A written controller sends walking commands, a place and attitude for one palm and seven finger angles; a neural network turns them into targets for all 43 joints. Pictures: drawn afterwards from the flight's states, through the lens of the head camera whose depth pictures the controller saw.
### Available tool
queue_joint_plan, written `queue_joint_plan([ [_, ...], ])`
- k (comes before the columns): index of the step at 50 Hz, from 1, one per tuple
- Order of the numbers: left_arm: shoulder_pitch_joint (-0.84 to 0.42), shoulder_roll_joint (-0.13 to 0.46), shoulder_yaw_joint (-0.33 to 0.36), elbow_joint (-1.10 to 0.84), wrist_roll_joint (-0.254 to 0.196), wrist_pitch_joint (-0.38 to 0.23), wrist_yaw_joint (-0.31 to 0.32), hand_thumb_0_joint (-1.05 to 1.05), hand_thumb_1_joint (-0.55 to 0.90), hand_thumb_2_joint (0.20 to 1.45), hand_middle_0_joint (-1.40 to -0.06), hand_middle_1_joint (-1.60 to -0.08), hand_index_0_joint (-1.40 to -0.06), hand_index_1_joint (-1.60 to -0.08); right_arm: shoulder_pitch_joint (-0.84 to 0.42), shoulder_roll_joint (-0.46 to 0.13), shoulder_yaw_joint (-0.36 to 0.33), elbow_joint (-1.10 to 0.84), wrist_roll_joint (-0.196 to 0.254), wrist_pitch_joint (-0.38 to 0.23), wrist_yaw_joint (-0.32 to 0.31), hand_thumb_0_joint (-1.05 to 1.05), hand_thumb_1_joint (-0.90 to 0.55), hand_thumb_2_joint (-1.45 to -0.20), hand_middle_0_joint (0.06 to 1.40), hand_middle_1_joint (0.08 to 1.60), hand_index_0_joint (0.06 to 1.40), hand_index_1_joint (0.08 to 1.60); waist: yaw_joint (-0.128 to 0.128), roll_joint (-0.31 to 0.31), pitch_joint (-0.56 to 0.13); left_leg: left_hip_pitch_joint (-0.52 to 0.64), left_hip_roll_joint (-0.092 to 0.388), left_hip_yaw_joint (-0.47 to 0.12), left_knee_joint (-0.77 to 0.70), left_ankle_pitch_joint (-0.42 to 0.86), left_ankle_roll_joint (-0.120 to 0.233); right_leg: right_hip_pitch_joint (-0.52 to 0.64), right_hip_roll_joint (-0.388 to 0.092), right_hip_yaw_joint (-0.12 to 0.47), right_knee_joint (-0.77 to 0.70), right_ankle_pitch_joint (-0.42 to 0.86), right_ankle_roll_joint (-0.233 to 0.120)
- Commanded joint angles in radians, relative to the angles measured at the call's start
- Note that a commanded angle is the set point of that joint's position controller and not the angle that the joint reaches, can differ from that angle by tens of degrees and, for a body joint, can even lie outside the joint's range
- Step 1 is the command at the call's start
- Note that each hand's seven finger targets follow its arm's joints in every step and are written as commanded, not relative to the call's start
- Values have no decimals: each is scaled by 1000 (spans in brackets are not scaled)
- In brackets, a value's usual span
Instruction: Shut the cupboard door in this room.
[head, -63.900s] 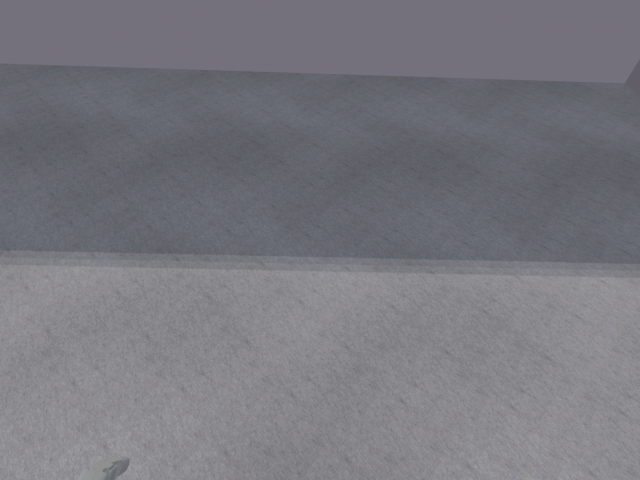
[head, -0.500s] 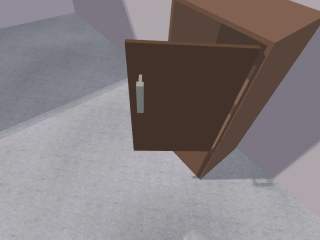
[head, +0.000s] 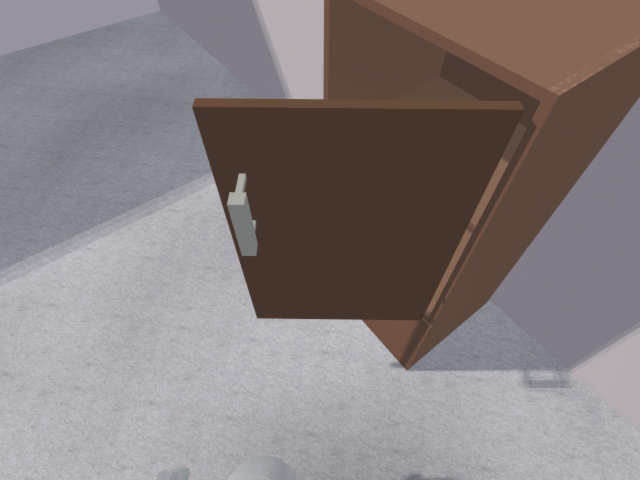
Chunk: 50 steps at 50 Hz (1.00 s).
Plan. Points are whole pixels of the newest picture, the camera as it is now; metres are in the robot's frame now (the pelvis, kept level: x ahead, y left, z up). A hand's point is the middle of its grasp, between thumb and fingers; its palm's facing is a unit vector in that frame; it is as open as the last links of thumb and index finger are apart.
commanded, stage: come to a stop and stand still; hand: left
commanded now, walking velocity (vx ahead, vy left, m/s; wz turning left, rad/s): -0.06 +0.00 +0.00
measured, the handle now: (245, 215) +0.46 +0.15 +0.02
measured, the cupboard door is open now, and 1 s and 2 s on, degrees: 52 52 52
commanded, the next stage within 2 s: look again from close up in 1.04 s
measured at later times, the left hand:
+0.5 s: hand out of the picture -0.02 +0.23 -0.18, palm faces -0.01 -0.98 -0.18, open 7.4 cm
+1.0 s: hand out of the picture -0.05 +0.15 -0.18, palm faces +0.00 -0.99 -0.17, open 7.3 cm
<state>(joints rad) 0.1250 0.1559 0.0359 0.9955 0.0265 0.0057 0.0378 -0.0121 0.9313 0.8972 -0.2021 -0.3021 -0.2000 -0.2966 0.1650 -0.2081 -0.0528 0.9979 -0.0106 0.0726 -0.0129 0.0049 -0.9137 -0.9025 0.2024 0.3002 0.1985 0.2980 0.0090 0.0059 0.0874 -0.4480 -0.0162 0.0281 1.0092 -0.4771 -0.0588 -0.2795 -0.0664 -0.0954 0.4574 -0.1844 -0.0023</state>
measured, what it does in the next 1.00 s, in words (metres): steps on the spot: left foot, then right foot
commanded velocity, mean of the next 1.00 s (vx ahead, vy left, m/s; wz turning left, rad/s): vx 0.02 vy -0.07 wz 0.00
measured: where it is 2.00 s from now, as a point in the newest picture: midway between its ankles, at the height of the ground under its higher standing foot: outside the picture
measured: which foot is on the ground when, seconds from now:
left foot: up 0.00-0.12, down 0.14-1.00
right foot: down 0.00-0.14, up 0.16-0.60, down 0.62-1.00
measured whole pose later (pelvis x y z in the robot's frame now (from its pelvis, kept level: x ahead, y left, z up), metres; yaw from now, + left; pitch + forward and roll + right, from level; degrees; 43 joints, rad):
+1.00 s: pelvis -0.06 -0.02 +0.00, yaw -1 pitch -2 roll +0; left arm 0.25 0.15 0.01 1.12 0.00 0.02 0.02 0.00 0.94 0.90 -0.20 -0.30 -0.19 -0.30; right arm 0.31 -0.12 -0.01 1.15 -0.02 0.02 -0.03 0.00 -0.91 -0.90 0.20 0.30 0.20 0.30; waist -0.02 0.00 0.05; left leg -0.23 0.07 0.00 0.43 -0.16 -0.05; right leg -0.11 0.03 -0.03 0.41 -0.27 -0.03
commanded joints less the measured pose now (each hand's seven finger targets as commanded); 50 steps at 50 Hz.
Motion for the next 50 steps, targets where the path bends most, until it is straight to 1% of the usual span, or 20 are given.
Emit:
queue_joint_plan([
  [1,37,211,58,-61,12,-1,15,0,900,900,-200,-300,-200,-300,95,-38,-14,-58,2,-15,6,0,-900,-900,200,300,200,300,-4,-210,-164,66,37,-42,-127,28,7,104,-278,169,-69,580,-188],
  [4,29,208,56,-63,7,10,5,0,900,900,-200,-300,-200,-300,145,-47,-12,-48,2,-33,3,0,-900,-900,200,300,200,300,-37,-208,-171,239,24,-2,-461,225,16,34,-212,150,5,338,-121],
  [5,39,181,48,-63,2,18,2,0,900,900,-200,-300,-200,-300,165,-67,-13,-36,0,-45,6,0,-900,-900,200,300,200,300,-46,-122,-173,341,60,-24,-583,348,20,-41,-156,121,82,155,-71],
  [6,98,122,33,-70,-10,28,-1,0,900,900,-200,-300,-200,-300,146,-153,-22,-58,-10,-59,2,0,-900,-900,200,300,200,300,-25,173,-173,351,248,-239,-675,505,75,-134,-32,52,201,-175,-1],
  [7,102,99,26,-79,-13,39,3,0,900,900,-200,-300,-200,-300,102,-210,-31,-88,-18,-56,-10,0,-900,-900,200,300,200,300,-31,297,-127,204,385,-363,-728,632,166,-120,45,80,350,-409,29],
  [8,88,122,29,-80,-13,47,3,0,900,900,-200,-300,-200,-300,50,-203,-19,-102,-25,-54,-17,0,-900,-900,200,300,200,300,-26,203,-83,78,394,-325,-747,506,223,-55,36,152,443,-392,16],
  [9,95,124,35,-66,-9,50,-6,0,900,900,-200,-300,-200,-300,8,-168,-8,-107,-25,-63,-27,0,-900,-900,200,300,200,300,-3,149,-47,73,338,-284,-769,446,219,-85,40,159,489,-323,15],
  [10,117,129,36,-50,-3,53,-11,0,900,900,-200,-300,-200,-300,-9,-162,-2,-106,-26,-68,-33,0,-900,-900,200,300,200,300,10,201,-45,115,314,-283,-751,461,204,-127,47,168,530,-292,19],
  [16,123,134,37,-19,-9,41,-30,0,900,900,-200,-300,-200,-300,80,-141,-4,-68,-16,-74,-46,0,-900,-900,200,300,200,300,-29,89,-105,361,313,-235,-726,529,202,-206,50,175,519,-211,41],
  [23,88,93,23,-30,-10,43,-36,0,900,900,-200,-300,-200,-300,160,-162,-27,-12,-21,-68,-45,0,-900,-900,200,300,200,300,-64,132,-128,401,332,-247,-708,542,228,-117,40,109,322,-289,30],
  [28,199,72,20,26,-13,32,-30,0,900,900,-200,-300,-200,-300,110,-146,-24,6,-11,-62,-34,0,-900,-900,200,300,200,300,-2,136,-102,185,234,-178,-705,261,153,165,69,47,-23,-53,8],
  [29,217,93,23,37,-11,27,-24,0,900,900,-200,-300,-200,-300,114,-117,-21,11,-5,-60,-29,0,-900,-900,200,300,200,300,6,81,-85,121,191,-148,-685,194,117,229,44,84,-106,-37,-3],
  [30,213,127,25,40,-8,18,-17,0,900,900,-200,-300,-200,-300,115,-72,-10,14,0,-60,-24,0,-900,-900,200,300,200,300,9,-9,-64,55,126,-100,-621,151,79,245,-43,200,-180,-110,-35],
  [31,186,168,25,38,-8,10,-14,0,900,900,-200,-300,-200,-300,109,-23,6,6,2,-57,-19,0,-900,-900,200,300,200,300,-7,-135,-31,72,62,-16,-557,111,43,141,-158,298,-260,-231,-83],
  [32,137,194,22,23,-8,10,-14,0,900,900,-200,-300,-200,-300,109,-18,10,6,-5,-51,-12,0,-900,-900,200,300,200,300,-20,-160,3,142,51,3,-501,115,41,-4,-206,322,-310,-356,-115],
  [34,100,150,12,26,-9,-4,-12,0,900,900,-200,-300,-200,-300,126,-16,10,33,-17,-50,-8,0,-900,-900,200,300,200,300,-25,-201,30,171,57,-8,-453,187,45,-45,-147,283,-278,-220,-122],
  [37,106,107,-3,48,-21,-14,-12,0,900,900,-200,-300,-200,-300,203,-16,20,87,-10,-63,-13,0,-900,-900,200,300,200,300,-44,-109,4,257,80,-32,-554,380,48,-10,-83,191,-179,-25,-83],
  [40,135,84,-9,62,-22,-12,-8,0,900,900,-200,-300,-200,-300,214,-33,22,109,-6,-70,-20,0,-900,-900,200,300,200,300,-27,-93,37,258,119,-62,-612,388,51,8,-29,173,-185,-88,-53],
  [42,141,100,-5,74,-23,-2,-10,0,900,900,-200,-300,-200,-300,192,-30,24,116,-6,-65,-20,0,-900,-900,200,300,200,300,-20,-7,61,240,104,-54,-620,357,45,4,-36,180,-187,-125,-48],
  [50,174,83,-7,92,-22,-8,-9,0,900,900,-200,-300,-200,-300,194,-19,24,124,-4,-67,-25,0,-900,-900,200,300,200,300,-18,-43,7,274,107,-44,-621,350,47,44,-31,182,-199,-94,-46],
])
